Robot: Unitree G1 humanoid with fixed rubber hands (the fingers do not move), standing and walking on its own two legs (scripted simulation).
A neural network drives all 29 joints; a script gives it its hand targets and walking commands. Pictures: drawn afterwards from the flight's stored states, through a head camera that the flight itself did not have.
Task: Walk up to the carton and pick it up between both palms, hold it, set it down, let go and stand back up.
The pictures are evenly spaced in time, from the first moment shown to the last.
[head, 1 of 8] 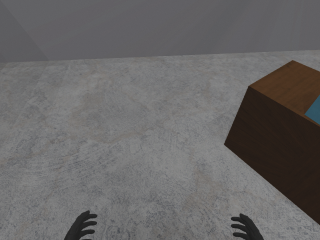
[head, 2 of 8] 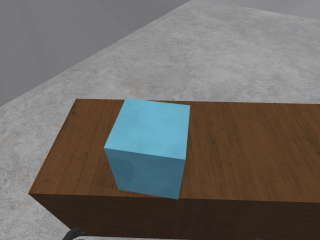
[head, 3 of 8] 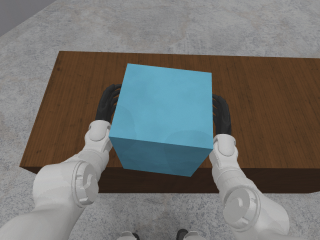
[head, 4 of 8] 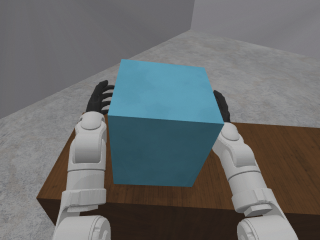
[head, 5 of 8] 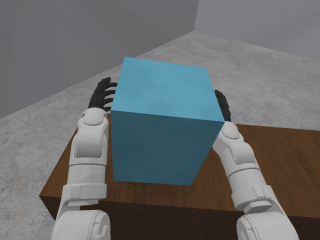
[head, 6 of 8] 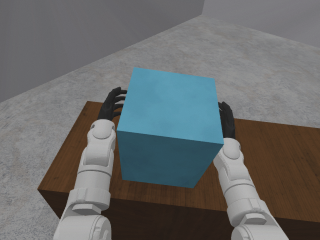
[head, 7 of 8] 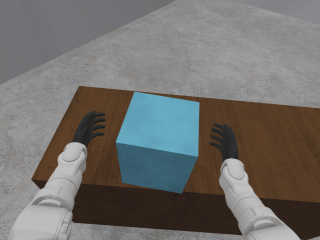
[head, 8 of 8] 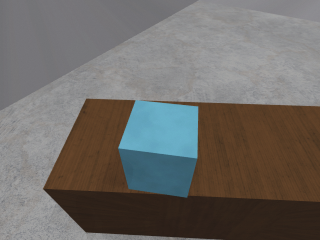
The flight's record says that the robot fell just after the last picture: no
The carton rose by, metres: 0.23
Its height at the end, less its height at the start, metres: +0.00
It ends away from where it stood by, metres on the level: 0.01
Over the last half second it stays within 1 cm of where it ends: yes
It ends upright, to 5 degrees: yes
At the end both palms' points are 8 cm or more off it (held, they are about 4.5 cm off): yes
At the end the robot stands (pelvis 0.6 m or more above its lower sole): yes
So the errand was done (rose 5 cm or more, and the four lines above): yes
